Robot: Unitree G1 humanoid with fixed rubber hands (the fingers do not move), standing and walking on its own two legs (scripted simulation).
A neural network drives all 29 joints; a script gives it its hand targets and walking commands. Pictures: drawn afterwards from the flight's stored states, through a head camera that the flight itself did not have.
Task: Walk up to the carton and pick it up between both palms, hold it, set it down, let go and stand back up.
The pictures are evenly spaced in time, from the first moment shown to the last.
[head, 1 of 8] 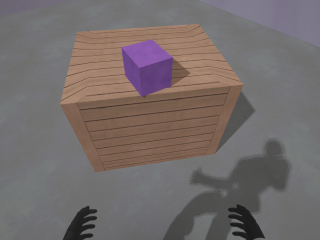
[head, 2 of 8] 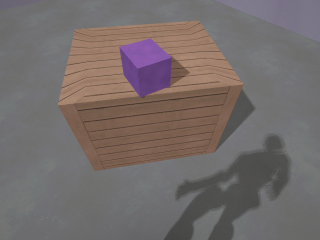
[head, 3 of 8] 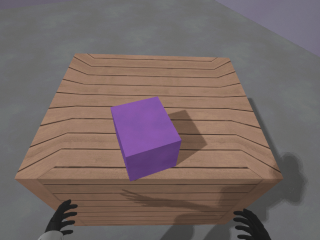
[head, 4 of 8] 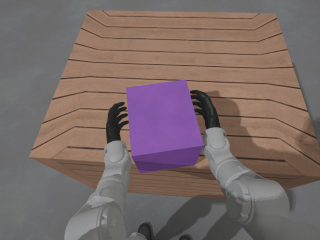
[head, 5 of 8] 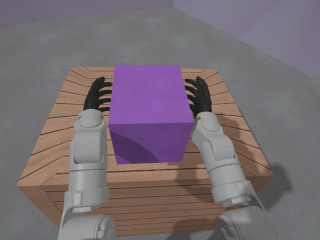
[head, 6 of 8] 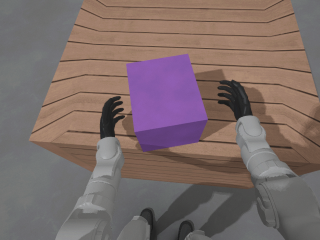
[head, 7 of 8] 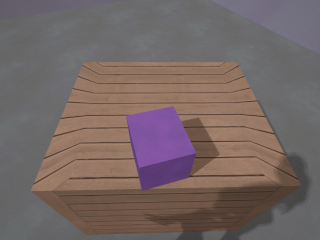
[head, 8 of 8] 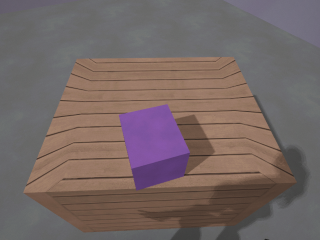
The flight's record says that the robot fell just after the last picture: no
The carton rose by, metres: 0.20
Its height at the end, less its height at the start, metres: +0.00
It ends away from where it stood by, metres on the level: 0.00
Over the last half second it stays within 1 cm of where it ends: yes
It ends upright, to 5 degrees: yes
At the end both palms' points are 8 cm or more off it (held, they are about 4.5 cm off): yes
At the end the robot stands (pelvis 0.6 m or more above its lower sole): yes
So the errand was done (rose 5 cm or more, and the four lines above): yes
